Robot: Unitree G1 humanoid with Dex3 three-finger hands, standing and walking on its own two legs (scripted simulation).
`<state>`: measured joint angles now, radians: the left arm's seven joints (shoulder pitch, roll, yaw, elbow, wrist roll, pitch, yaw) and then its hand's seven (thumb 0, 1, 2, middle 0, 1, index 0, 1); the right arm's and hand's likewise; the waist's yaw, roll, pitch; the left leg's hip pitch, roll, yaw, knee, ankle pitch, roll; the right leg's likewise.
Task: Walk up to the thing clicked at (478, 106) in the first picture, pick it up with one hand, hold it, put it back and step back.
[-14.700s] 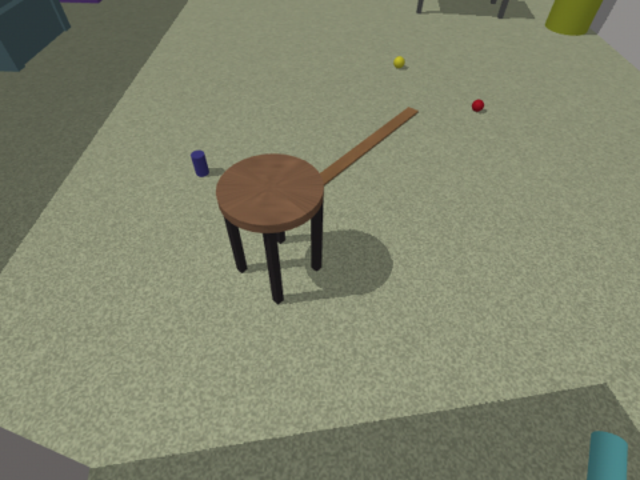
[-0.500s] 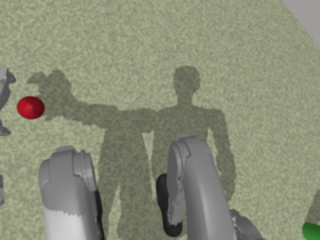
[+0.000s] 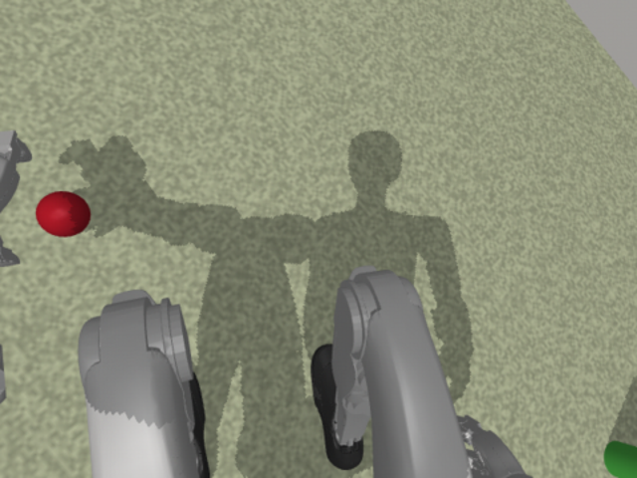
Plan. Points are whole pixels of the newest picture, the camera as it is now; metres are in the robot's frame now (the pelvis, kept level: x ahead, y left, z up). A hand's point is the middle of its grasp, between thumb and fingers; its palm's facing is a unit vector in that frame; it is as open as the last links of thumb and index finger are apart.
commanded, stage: approach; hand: left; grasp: from above
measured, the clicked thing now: (64, 214) +0.46 +0.33 -0.28
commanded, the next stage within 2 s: close in in 0.60 s
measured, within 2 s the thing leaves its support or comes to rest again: neither
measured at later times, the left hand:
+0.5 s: hand (63, 186) +0.46 +0.29 -0.17, palm faces -0.40 -0.10 -0.91, open 14.1 cm
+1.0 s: hand (32, 217) +0.43 +0.33 -0.19, palm faces -0.48 -0.12 -0.87, open 14.0 cm
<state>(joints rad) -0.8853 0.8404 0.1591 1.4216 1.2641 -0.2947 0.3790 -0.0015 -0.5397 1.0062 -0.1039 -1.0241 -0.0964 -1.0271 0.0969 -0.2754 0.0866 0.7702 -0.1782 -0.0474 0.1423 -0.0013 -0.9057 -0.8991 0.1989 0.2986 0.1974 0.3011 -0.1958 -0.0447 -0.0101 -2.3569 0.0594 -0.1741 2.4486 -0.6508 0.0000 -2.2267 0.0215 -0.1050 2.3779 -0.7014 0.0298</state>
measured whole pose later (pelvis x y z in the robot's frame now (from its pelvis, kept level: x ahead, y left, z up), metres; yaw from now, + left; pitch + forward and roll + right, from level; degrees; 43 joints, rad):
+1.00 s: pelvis +0.00 +0.00 -0.01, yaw -1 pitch +30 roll -10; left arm -0.93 0.84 0.09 1.48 1.26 -0.32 0.40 0.00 -0.53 1.02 -0.10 -1.04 -0.10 -1.04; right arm 0.11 -0.28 0.13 0.75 -0.19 -0.08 0.16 0.00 -0.90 -0.89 0.20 0.30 0.20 0.30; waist -0.22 -0.07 0.03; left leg -2.36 0.05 -0.19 2.48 -0.66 0.00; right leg -2.22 0.03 -0.12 2.39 -0.71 0.03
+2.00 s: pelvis +0.01 +0.01 -0.03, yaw -5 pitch +26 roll -13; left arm -0.96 0.97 0.17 1.71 1.29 -0.26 0.62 0.00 -0.50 1.01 -0.11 -0.98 -0.09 -0.99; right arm 0.05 -0.32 0.24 0.72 -0.31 -0.22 0.25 0.00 -0.89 -0.90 0.20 0.30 0.20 0.30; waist -0.32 -0.14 0.12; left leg -2.37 0.06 -0.26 2.58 -0.70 -0.01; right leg -2.22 0.06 -0.16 2.44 -0.71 0.05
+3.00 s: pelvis +0.00 +0.01 -0.02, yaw -6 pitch +25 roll -13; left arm -0.96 0.97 0.14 1.70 1.28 -0.25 0.66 0.00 0.14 0.56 -0.56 -0.70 -0.60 -0.67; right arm 0.03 -0.34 0.28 0.70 -0.31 -0.26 0.27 0.00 -0.89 -0.90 0.20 0.30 0.20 0.30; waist -0.33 -0.16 0.14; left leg -2.36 0.07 -0.28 2.58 -0.70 0.00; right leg -2.21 0.08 -0.18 2.43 -0.70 0.06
